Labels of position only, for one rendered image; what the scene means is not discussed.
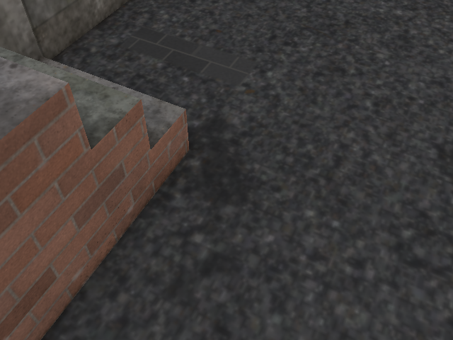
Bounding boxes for stairs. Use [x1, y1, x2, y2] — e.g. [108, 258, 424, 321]
[0, 47, 189, 340]

